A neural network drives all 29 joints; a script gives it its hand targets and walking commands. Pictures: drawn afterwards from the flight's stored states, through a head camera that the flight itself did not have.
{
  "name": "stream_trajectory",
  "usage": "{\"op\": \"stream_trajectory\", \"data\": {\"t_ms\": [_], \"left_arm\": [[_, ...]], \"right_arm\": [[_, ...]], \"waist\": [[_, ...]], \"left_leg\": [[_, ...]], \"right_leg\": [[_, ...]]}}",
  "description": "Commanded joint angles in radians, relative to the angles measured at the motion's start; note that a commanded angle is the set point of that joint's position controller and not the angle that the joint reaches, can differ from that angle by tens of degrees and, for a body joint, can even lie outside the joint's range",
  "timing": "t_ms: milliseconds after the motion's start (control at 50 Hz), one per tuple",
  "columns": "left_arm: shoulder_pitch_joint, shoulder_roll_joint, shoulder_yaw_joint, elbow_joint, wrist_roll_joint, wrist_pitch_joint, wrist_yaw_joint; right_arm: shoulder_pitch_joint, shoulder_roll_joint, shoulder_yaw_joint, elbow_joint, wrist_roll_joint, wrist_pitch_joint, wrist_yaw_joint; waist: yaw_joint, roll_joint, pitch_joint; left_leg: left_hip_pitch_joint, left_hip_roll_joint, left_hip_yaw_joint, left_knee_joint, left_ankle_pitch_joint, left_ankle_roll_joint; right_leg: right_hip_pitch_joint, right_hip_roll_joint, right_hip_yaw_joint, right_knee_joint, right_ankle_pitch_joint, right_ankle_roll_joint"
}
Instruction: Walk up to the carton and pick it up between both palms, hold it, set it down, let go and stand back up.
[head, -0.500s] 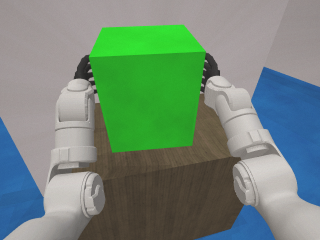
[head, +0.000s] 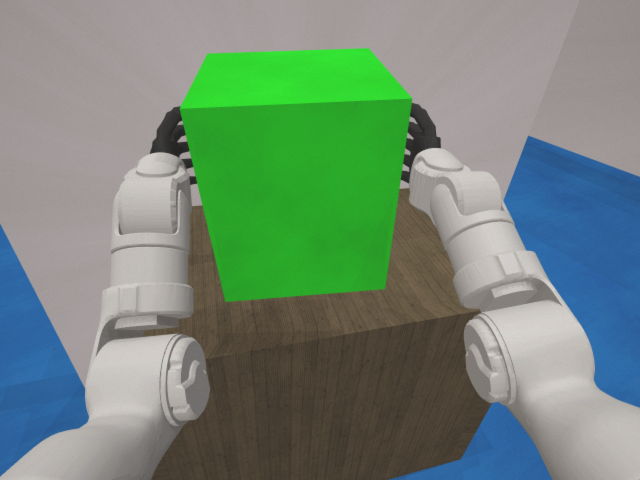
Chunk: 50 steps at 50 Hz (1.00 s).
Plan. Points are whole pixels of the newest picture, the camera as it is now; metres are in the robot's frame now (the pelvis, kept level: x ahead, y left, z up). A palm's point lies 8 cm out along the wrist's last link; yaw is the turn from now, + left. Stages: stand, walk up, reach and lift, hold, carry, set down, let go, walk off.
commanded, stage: hold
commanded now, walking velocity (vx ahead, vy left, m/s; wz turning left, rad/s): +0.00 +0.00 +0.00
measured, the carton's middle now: (297, 173) +0.42 +0.02 +0.25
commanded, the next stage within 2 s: set down in 0.16 s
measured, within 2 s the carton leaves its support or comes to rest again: neither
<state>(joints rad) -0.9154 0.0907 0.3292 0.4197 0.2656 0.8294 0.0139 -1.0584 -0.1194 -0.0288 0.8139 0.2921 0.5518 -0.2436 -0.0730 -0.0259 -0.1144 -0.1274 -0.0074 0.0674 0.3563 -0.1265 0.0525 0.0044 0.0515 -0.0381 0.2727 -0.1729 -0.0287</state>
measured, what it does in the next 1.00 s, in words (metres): stands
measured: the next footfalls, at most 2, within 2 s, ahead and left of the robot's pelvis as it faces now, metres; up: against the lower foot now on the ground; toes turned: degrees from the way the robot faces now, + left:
none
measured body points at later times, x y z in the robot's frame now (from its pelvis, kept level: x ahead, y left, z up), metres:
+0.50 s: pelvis +0.00 +0.00 +0.00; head -0.08 +0.03 +0.44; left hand +0.40 +0.18 +0.30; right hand +0.40 -0.12 +0.30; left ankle +0.05 +0.08 -0.75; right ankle -0.01 -0.10 -0.75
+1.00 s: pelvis +0.01 -0.01 +0.00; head -0.04 +0.03 +0.44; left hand +0.41 +0.17 +0.22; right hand +0.42 -0.13 +0.22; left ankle +0.05 +0.08 -0.75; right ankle -0.01 -0.10 -0.75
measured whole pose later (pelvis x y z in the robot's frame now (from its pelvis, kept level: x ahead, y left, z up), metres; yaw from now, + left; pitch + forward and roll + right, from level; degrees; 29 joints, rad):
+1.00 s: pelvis +0.01 -0.01 +0.00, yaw +2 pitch -11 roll +0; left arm -0.85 0.03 0.36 0.42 0.39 0.58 -0.03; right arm -0.88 0.02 -0.21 0.81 0.03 0.13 -0.16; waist -0.06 -0.10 0.08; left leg 0.00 -0.03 0.04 0.34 -0.14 0.04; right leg 0.13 0.04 -0.07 0.28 -0.22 -0.03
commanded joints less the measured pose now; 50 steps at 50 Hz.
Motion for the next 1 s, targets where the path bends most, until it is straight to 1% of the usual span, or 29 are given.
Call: {"op": "stream_trajectory", "data": {"t_ms": [0, 160, 240, 280, 320, 380, 440, 480, 520, 580, 660, 700, 740, 800, 900, 980], "left_arm": [[-0.808, -0.578, -0.351, -0.124, -0.203, -0.073, -0.171], [-0.814, -0.578, -0.353, -0.129, -0.206, -0.077, -0.170], [-0.867, -0.576, -0.362, -0.147, -0.214, -0.105, -0.170], [-0.887, -0.564, -0.342, -0.123, -0.197, -0.132, -0.175], [-0.870, -0.536, -0.288, -0.060, -0.150, -0.165, -0.187], [-0.770, -0.471, -0.184, 0.021, -0.046, -0.199, -0.216], [-0.687, -0.430, -0.134, 0.047, 0.020, -0.210, -0.250], [-0.650, -0.428, -0.134, 0.047, 0.042, -0.213, -0.265], [-0.629, -0.440, -0.153, 0.029, 0.047, -0.217, -0.269], [-0.620, -0.479, -0.210, -0.015, 0.033, -0.232, -0.256], [-0.631, -0.536, -0.306, -0.089, -0.001, -0.259, -0.234], [-0.643, -0.554, -0.345, -0.130, -0.015, -0.272, -0.228], [-0.645, -0.559, -0.373, -0.159, -0.027, -0.283, -0.220], [-0.627, -0.549, -0.379, -0.158, -0.030, -0.291, -0.208], [-0.581, -0.514, -0.320, -0.094, -0.010, -0.290, -0.208], [-0.571, -0.500, -0.272, -0.047, 0.003, -0.297, -0.216]], "right_arm": [[-0.773, 0.575, 0.178, -0.278, 0.131, -0.043, 0.124], [-0.779, 0.579, 0.179, -0.285, 0.135, -0.047, 0.121], [-0.830, 0.593, 0.171, -0.309, 0.120, -0.083, 0.123], [-0.852, 0.589, 0.145, -0.293, 0.081, -0.118, 0.128], [-0.845, 0.565, 0.090, -0.237, 0.008, -0.165, 0.137], [-0.749, 0.510, -0.010, -0.121, -0.111, -0.234, 0.152], [-0.667, 0.472, -0.077, -0.069, -0.184, -0.295, 0.162], [-0.638, 0.459, -0.092, -0.070, -0.207, -0.328, 0.166], [-0.630, 0.455, -0.088, -0.097, -0.217, -0.363, 0.168], [-0.651, 0.459, -0.053, -0.169, -0.221, -0.421, 0.169], [-0.675, 0.481, 0.015, -0.271, -0.218, -0.484, 0.169], [-0.674, 0.496, 0.046, -0.308, -0.215, -0.503, 0.171], [-0.665, 0.507, 0.071, -0.329, -0.212, -0.513, 0.174], [-0.642, 0.515, 0.087, -0.324, -0.216, -0.515, 0.179], [-0.602, 0.518, 0.068, -0.271, -0.236, -0.500, 0.188], [-0.585, 0.523, 0.036, -0.234, -0.260, -0.494, 0.194]], "waist": [[-0.010, 0.083, -0.319], [-0.012, 0.084, -0.328], [-0.006, 0.086, -0.359], [0.002, 0.081, -0.351], [0.007, 0.069, -0.306], [0.005, 0.052, -0.197], [-0.006, 0.040, -0.125], [-0.016, 0.037, -0.097], [-0.023, 0.039, -0.091], [-0.029, 0.053, -0.132], [-0.035, 0.082, -0.244], [-0.037, 0.097, -0.303], [-0.033, 0.110, -0.342], [-0.015, 0.109, -0.343], [0.017, 0.070, -0.275], [0.027, 0.045, -0.245]], "left_leg": [[0.221, 0.033, -0.095, -0.036, 0.115, -0.071], [0.229, 0.030, -0.096, -0.030, 0.129, -0.071], [0.266, 0.026, -0.096, -0.021, 0.149, -0.069], [0.282, 0.026, -0.092, -0.030, 0.127, -0.064], [0.281, 0.029, -0.082, -0.059, 0.061, -0.053], [0.254, 0.034, -0.062, -0.107, -0.013, -0.041], [0.245, 0.033, -0.044, -0.126, -0.016, -0.038], [0.262, 0.031, -0.037, -0.121, 0.020, -0.038], [0.291, 0.030, -0.032, -0.106, 0.081, -0.043], [0.360, 0.029, -0.029, -0.064, 0.215, -0.057], [0.466, 0.024, -0.029, -0.003, 0.383, -0.084], [0.498, 0.018, -0.030, 0.019, 0.431, -0.095], [0.506, 0.013, -0.032, 0.030, 0.443, -0.099], [0.481, 0.009, -0.033, 0.027, 0.405, -0.092], [0.394, 0.003, -0.022, -0.011, 0.270, -0.062], [0.360, 0.000, -0.011, -0.033, 0.213, -0.050]], "right_leg": [[-0.118, -0.009, 0.047, -0.061, 0.079, 0.056], [-0.118, -0.009, 0.045, -0.061, 0.086, 0.059], [-0.137, -0.011, 0.033, -0.064, 0.076, 0.066], [-0.147, -0.015, 0.025, -0.070, 0.050, 0.066], [-0.138, -0.023, 0.017, -0.075, 0.012, 0.061], [-0.067, -0.034, 0.003, -0.067, -0.025, 0.050], [-0.010, -0.038, -0.014, -0.063, -0.018, 0.048], [0.001, -0.037, -0.026, -0.065, 0.005, 0.051], [0.001, -0.034, -0.040, -0.065, 0.029, 0.054], [-0.008, -0.027, -0.062, -0.065, 0.068, 0.054], [-0.012, -0.022, -0.079, -0.061, 0.159, 0.053], [-0.003, -0.023, -0.082, -0.052, 0.212, 0.058], [0.001, -0.027, -0.083, -0.043, 0.242, 0.063], [-0.001, -0.032, -0.082, -0.036, 0.246, 0.069], [0.009, -0.038, -0.075, -0.031, 0.218, 0.079], [0.020, -0.039, -0.070, -0.031, 0.211, 0.083]]}}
